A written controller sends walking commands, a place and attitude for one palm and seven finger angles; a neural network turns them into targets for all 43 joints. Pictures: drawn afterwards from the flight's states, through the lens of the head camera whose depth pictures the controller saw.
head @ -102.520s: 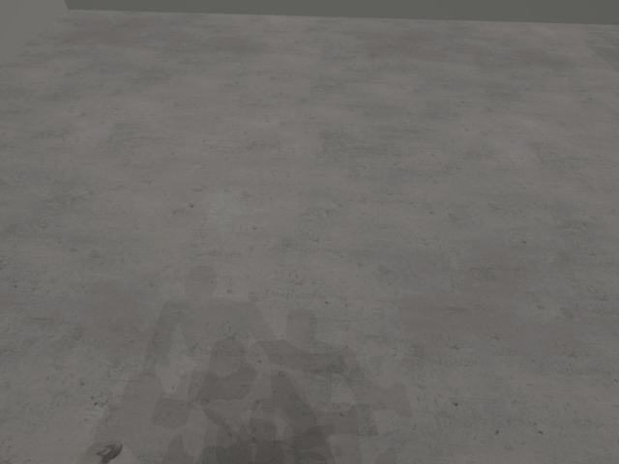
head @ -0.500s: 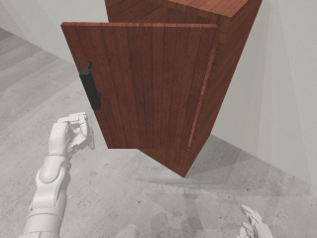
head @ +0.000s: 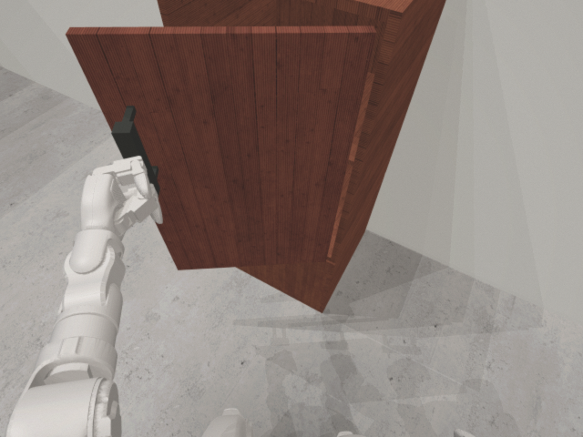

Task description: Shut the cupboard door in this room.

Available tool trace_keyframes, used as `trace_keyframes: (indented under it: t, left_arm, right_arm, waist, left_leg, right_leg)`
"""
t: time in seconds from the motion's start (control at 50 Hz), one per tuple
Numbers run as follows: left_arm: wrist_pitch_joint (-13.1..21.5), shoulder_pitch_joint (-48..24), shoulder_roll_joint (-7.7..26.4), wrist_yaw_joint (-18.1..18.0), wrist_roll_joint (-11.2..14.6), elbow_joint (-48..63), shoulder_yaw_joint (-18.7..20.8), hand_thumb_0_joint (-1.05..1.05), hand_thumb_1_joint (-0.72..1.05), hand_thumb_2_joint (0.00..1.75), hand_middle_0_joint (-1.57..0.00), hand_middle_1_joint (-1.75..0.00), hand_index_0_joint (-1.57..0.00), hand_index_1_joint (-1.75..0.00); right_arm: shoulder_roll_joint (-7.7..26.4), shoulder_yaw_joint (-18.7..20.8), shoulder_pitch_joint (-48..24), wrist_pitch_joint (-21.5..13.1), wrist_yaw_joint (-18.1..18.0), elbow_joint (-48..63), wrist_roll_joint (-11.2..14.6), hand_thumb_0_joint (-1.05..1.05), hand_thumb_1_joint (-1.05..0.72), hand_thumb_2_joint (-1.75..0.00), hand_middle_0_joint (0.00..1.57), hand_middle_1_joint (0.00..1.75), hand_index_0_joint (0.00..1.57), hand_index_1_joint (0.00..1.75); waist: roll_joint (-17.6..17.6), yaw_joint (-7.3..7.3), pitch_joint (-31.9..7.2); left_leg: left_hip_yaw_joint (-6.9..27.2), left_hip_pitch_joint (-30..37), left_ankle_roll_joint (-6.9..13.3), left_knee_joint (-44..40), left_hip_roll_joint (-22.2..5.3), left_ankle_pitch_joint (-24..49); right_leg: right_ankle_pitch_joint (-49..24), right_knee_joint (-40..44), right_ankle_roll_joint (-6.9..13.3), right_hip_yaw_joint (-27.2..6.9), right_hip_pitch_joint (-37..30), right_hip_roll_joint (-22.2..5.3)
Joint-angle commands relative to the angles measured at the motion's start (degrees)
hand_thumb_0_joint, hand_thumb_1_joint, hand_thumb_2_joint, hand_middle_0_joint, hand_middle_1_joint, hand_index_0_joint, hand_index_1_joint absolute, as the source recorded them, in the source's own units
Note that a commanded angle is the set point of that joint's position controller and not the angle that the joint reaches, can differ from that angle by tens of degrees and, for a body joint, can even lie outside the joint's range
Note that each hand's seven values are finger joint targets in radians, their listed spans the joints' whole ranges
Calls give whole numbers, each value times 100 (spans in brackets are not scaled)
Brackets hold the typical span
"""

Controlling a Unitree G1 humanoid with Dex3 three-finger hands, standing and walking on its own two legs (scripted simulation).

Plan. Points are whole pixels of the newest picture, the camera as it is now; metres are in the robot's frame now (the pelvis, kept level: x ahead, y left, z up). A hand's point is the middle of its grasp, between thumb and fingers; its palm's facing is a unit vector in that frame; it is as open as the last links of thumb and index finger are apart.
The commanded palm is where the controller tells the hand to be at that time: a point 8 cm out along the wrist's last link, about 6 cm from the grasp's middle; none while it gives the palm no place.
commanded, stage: bring the fist close to the handle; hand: left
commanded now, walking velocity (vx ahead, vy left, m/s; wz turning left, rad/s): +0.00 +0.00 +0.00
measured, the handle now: (141, 154) +0.51 +0.24 +0.08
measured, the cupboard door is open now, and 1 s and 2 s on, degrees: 34 26 15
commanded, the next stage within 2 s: push the door shut along its arc in 0.24 s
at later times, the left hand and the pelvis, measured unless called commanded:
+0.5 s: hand (156, 199) +0.42 +0.19 +0.09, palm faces +0.06 -1.00 -0.02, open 3.1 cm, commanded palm +0.40 +0.23 +0.09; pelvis +0.00 +0.00 +0.00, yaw +1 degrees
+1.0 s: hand (171, 165) +0.48 +0.18 +0.09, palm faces -0.07 -1.00 -0.02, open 3.1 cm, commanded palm +0.47 +0.22 +0.09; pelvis -0.01 -0.01 -0.02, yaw +0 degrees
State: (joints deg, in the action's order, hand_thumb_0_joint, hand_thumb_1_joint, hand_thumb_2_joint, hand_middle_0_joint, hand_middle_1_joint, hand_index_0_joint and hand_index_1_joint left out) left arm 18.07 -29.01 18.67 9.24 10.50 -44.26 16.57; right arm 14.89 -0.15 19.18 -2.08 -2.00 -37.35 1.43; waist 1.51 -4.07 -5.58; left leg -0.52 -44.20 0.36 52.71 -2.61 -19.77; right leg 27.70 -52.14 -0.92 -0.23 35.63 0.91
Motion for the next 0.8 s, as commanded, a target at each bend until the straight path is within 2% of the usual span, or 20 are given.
trace_keyframes:
  t: [0.0, 0.1, 0.12, 0.14, 0.2, 0.26, 0.28, 0.34, 0.4, 0.42, 0.46, 0.48, 0.52, 0.56, 0.6, 0.62, 0.64, 0.66, 0.74, 0.78]
  left_arm:
    - [438, -1764, 1069, 26, 74, 1401, 203, 0, 90, 90, -130, -150, -130, -150]
    - [503, -2081, 971, -100, 57, 1513, 101, 0, 90, 90, -130, -150, -130, -150]
    - [496, -2009, 1057, -125, 40, 1439, 177, 0, 90, 90, -130, -150, -130, -150]
    - [501, -2117, 1010, -128, 14, 1461, 102, 0, 90, 90, -130, -150, -130, -150]
    - [509, -2316, 1189, -129, -9, 1274, 227, 0, 90, 90, -130, -150, -130, -150]
    - [551, -2101, 1361, -61, 0, 1216, 396, 0, 90, 90, -130, -150, -130, -150]
    - [554, -2232, 1121, -24, 7, 1268, 163, 0, 90, 90, -130, -150, -130, -150]
    - [500, -2084, 931, 62, 29, 1174, 1, 0, 90, 90, -130, -150, -130, -150]
    - [442, -2650, 878, 132, 27, 902, -154, 0, 90, 90, -130, -150, -130, -150]
    - [428, -2894, 1071, 143, 6, 671, -39, 0, 90, 90, -130, -150, -130, -150]
    - [509, -3344, 1332, 163, -45, 572, 84, 0, 90, 90, -130, -150, -130, -150]
    - [552, -3570, 1266, 181, -79, 488, -4, 0, 90, 90, -130, -150, -130, -150]
    - [631, -3744, 1232, 239, -103, 346, -38, 0, 90, 90, -130, -150, -130, -150]
    - [674, -3725, 1507, 286, -111, 103, 207, 0, 90, 90, -130, -150, -130, -150]
    - [636, -3656, 1548, 379, -139, -213, 231, 0, 90, 90, -130, -150, -130, -150]
    - [614, -3803, 1462, 436, -136, -267, 103, 0, 90, 90, -130, -150, -130, -150]
    - [594, -3943, 1486, 469, -157, -374, 103, 0, 90, 90, -130, -150, -130, -150]
    - [612, -4098, 1546, 499, -146, -417, 133, 0, 90, 90, -130, -150, -130, -150]
    - [588, -4289, 1790, 711, -124, -622, 240, 0, 90, 90, -130, -150, -130, -150]
    - [589, -4529, 1851, 812, -112, -712, 230, 0, 90, 90, -130, -150, -130, -150]
  right_arm:
    - [806, 325, 37, -174, -3, 799, 19, 0, -90, -90, 20, 30, 20, 30]
    - [820, 346, 69, -173, -23, 725, 14, 0, -90, -90, 20, 30, 20, 30]
    - [828, 348, 76, -163, -26, 707, 13, 0, -90, -90, 20, 30, 20, 30]
    - [822, 335, 72, -158, -30, 704, 8, 0, -90, -90, 20, 30, 20, 30]
    - [818, 309, 64, -145, -57, 650, 6, 0, -90, -90, 20, 30, 20, 30]
    - [835, 317, 75, -129, -70, 685, -8, 0, -90, -90, 20, 30, 20, 30]
    - [795, 293, 22, -143, -55, 707, 8, 0, -90, -90, 20, 30, 20, 30]
    - [796, 310, 34, -140, -26, 735, 31, 0, -90, -90, 20, 30, 20, 30]
    - [820, 299, 69, -123, -52, 675, 46, 0, -90, -90, 20, 30, 20, 30]
    - [846, 290, 90, -112, -75, 624, 46, 0, -90, -90, 20, 30, 20, 30]
    - [883, 277, 123, -107, -99, 586, 25, 0, -90, -90, 20, 30, 20, 30]
    - [862, 268, 88, -119, -98, 567, 25, 0, -90, -90, 20, 30, 20, 30]
    - [861, 286, 157, -136, -89, 530, 6, 0, -90, -90, 20, 30, 20, 30]
    - [904, 294, 267, -122, -75, 482, -27, 0, -90, -90, 20, 30, 20, 30]
    - [901, 296, 295, -76, -54, 492, -22, 0, -90, -90, 20, 30, 20, 30]
    - [901, 282, 302, -61, -36, 493, -13, 0, -90, -90, 20, 30, 20, 30]
    - [919, 294, 350, -39, -36, 475, -12, 0, -90, -90, 20, 30, 20, 30]
    - [939, 303, 386, -38, -45, 456, -20, 0, -90, -90, 20, 30, 20, 30]
    - [984, 319, 496, 10, -49, 420, -10, 0, -90, -90, 20, 30, 20, 30]
    - [1002, 327, 543, 0, -56, 353, -13, 0, -90, -90, 20, 30, 20, 30]
  waist:
    - [231, 122, -1914]
    - [188, -1, -1819]
    - [204, 32, -1815]
    - [236, -19, -1818]
    - [153, -45, -1772]
    - [180, 62, -1952]
    - [277, 4, -1945]
    - [345, -4, -1850]
    - [61, -191, -1619]
    - [-10, -228, -1451]
    - [89, -234, -1543]
    - [318, -262, -1684]
    - [391, -268, -1954]
    - [374, -216, -2165]
    - [313, -212, -2170]
    - [387, -266, -2120]
    - [226, -329, -2036]
    - [243, -382, -2006]
    - [177, -415, -2189]
    - [252, -502, -2223]
  left_leg:
    - [163, 2116, 75, -626, 157, 1150]
    - [217, 2196, 79, -668, 136, 848]
    - [224, 2176, 70, -671, 133, 848]
    - [215, 2182, 79, -662, 141, 827]
    - [200, 2072, 95, -651, 150, 712]
    - [194, 2112, 93, -611, 158, 843]
    - [197, 2187, 93, -611, 159, 904]
    - [230, 2264, 59, -622, 139, 913]
    - [260, 2095, 97, -606, 137, 629]
    - [273, 1972, 99, -602, 133, 505]
    - [309, 1944, 108, -569, 148, 365]
    - [319, 2062, 97, -542, 150, 398]
    - [366, 2227, 80, -447, 133, 611]
    - [370, 2213, 92, -337, 145, 860]
    - [352, 2126, 84, -311, 129, 943]
    - [351, 2059, 85, -304, 133, 891]
    - [373, 2004, 97, -295, 110, 836]
    - [368, 1955, 127, -241, 127, 825]
    - [342, 1790, 141, -149, 118, 868]
    - [344, 1755, 159, -57, 111, 856]
  right_leg:
    - [-1825, 783, 182, 202, 73, 181]
    - [-1476, 845, 176, 224, 272, 205]
    - [-1471, 837, 185, 218, 257, 207]
    - [-1468, 846, 175, 212, 282, 196]
    - [-1412, 873, 160, 170, 270, 187]
    - [-1522, 828, 185, 160, 148, 202]
    - [-1589, 814, 182, 167, 205, 185]
    - [-1543, 815, 198, 218, 318, 203]
    - [-1351, 887, 158, 196, 502, 193]
    - [-1250, 911, 158, 183, 567, 184]
    - [-1056, 878, 174, 158, 630, 174]
    - [-1046, 835, 185, 150, 731, 152]
    - [-1160, 744, 203, 163, 798, 157]
    - [-1368, 649, 218, 159, 720, 176]
    - [-1476, 613, 206, 153, 729, 163]
    - [-1436, 609, 200, 156, 790, 158]
    - [-1377, 617, 192, 172, 875, 171]
    - [-1377, 618, 188, 148, 922, 187]
    - [-1495, 576, 175, 88, 862, 184]
    - [-1469, 554, 166, 67, 989, 187]
